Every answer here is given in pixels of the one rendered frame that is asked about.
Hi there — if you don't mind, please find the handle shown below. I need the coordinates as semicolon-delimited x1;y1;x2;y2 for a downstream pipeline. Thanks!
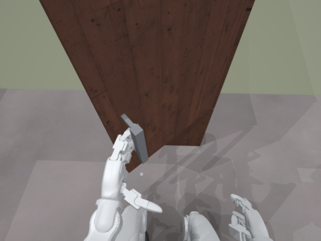
121;114;148;164

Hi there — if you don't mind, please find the robot left thigh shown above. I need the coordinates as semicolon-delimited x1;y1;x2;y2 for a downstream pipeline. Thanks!
115;205;147;241

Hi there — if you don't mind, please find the left robot hand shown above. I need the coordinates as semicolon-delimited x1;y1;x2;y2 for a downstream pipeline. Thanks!
101;124;163;213

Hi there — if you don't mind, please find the cupboard door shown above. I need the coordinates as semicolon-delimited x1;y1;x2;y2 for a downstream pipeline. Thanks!
39;0;249;173

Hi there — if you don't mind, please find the right robot hand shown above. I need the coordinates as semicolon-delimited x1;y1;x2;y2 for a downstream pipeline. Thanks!
229;194;269;241

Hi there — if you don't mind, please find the robot thigh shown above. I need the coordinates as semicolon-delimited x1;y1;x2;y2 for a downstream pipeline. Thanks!
115;205;147;241
183;214;220;241

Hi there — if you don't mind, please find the robot right thigh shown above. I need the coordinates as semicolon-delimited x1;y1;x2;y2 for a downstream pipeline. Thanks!
183;214;220;241

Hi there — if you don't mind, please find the left robot forearm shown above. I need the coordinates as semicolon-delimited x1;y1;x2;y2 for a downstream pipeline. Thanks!
84;198;123;241

